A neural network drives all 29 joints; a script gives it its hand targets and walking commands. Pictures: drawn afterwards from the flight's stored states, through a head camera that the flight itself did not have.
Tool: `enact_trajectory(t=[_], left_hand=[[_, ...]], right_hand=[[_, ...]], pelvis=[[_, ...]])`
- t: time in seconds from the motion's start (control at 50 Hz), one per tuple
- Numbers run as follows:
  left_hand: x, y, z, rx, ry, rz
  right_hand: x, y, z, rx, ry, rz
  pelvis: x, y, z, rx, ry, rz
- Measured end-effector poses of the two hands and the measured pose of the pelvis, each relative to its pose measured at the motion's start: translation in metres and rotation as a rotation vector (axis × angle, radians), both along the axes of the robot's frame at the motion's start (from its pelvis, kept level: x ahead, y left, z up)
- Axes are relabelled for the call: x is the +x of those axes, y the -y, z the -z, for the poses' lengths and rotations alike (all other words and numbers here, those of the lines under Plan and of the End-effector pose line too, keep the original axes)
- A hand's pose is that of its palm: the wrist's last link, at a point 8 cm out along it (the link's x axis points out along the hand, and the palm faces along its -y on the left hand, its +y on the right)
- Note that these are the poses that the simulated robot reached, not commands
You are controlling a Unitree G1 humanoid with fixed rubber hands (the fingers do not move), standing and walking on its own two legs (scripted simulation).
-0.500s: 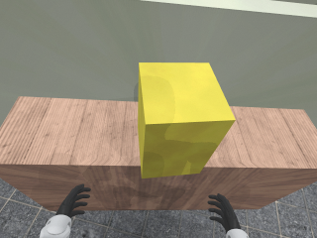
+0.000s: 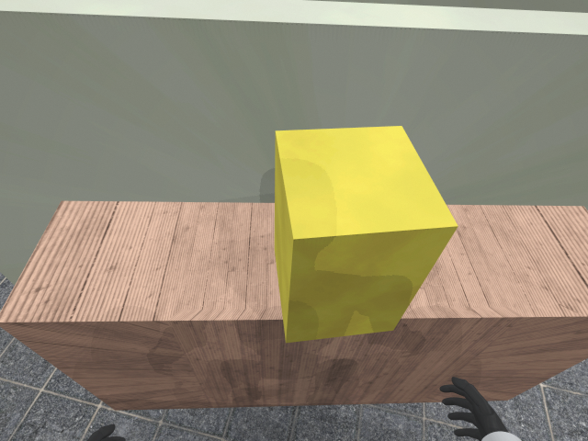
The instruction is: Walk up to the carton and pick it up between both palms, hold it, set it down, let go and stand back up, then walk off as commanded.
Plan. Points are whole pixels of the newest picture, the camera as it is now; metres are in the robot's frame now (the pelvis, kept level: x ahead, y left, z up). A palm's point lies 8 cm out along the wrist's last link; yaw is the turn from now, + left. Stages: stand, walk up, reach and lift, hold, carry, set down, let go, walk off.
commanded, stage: stand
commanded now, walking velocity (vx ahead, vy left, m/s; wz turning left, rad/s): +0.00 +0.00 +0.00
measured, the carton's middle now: (340, 240) +0.41 -0.06 +0.01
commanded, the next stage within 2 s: walk off in 0.76 s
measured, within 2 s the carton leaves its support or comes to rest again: neither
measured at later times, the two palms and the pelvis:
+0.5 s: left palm out of the picture +0.06 +0.30 -0.12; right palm out of the picture +0.13 -0.26 -0.09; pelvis -0.01 +0.00 +0.00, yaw +0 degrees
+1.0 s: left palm out of the picture +0.05 +0.31 -0.11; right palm out of the picture +0.12 -0.26 -0.09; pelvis -0.02 +0.01 +0.00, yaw +0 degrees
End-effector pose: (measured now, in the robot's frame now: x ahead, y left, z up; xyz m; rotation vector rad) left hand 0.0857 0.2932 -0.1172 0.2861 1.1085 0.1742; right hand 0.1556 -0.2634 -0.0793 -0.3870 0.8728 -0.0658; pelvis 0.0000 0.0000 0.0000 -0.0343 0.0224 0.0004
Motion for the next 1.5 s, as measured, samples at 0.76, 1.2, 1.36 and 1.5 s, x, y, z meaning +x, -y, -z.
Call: enact_trajectory(t=[0.76,1.2,1.36,1.5], left_hand=[[-0.037,-0.012,-0.001,0.022,-0.062,-0.028],[-0.009,-0.044,-0.012,0.049,0.177,0.030],[-0.059,-0.066,0.013,0.047,0.095,0.005],[-0.122,-0.059,0.029,0.054,0.004,-0.015]], right_hand=[[-0.029,-0.005,0.013,0.020,-0.038,0.024],[-0.076,-0.009,0.018,-0.064,-0.097,0.075],[-0.114,-0.016,0.012,-0.099,-0.116,0.072],[-0.153,-0.007,0.022,-0.092,-0.112,0.067]], pelvis=[[-0.017,-0.006,0.000,-0.008,0.025,0.001],[-0.046,-0.040,0.015,-0.048,0.093,0.000],[-0.080,-0.047,0.020,-0.046,0.143,-0.009],[-0.120,-0.036,0.029,-0.015,0.147,-0.010]])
